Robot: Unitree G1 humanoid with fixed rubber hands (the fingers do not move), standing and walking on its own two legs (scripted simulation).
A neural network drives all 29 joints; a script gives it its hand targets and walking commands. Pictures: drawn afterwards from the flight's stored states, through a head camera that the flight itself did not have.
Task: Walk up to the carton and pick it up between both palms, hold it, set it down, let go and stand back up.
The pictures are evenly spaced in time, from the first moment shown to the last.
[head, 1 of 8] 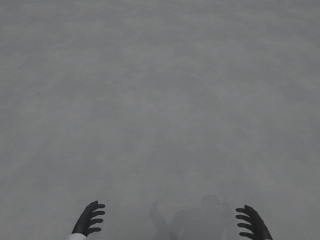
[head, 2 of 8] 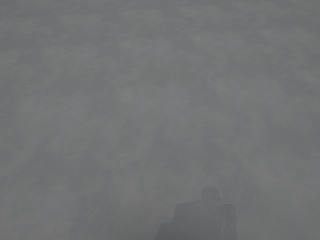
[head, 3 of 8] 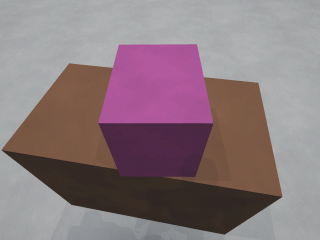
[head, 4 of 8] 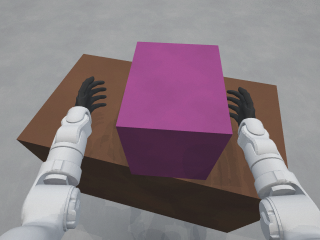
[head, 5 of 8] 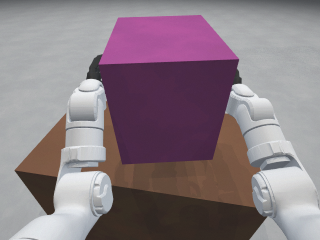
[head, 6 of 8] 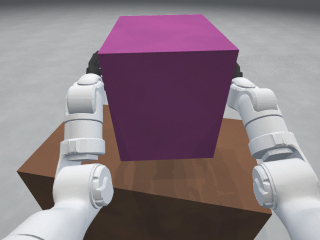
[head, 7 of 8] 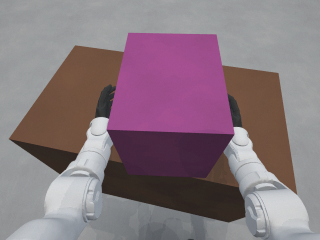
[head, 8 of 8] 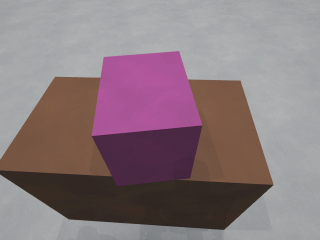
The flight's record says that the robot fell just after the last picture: no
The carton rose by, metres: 0.25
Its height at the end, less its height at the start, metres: +0.00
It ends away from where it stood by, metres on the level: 0.01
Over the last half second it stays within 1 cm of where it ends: yes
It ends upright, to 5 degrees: yes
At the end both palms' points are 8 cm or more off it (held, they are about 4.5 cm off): yes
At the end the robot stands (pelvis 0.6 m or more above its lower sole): yes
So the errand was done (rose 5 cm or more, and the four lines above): yes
